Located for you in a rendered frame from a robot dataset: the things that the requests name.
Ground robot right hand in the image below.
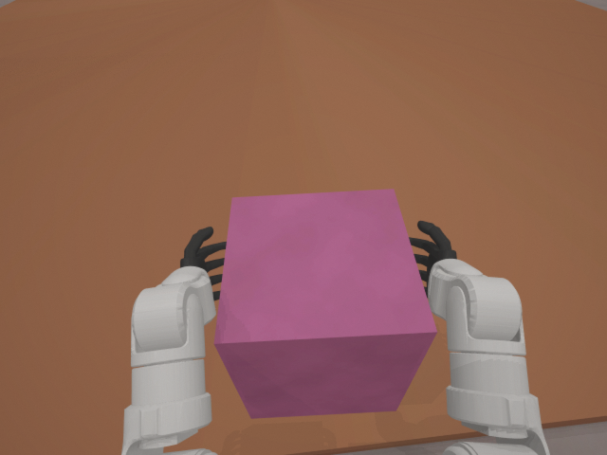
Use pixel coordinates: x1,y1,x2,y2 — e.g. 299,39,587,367
409,221,457,297

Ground robot left forearm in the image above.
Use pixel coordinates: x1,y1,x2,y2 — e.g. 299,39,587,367
121,266,216,455

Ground robot right forearm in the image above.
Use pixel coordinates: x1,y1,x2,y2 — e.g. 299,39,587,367
428,259,550,455

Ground robot left hand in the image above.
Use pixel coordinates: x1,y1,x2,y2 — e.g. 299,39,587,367
180,227,227,300

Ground carton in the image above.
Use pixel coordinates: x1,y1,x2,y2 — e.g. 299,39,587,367
214,189,437,419

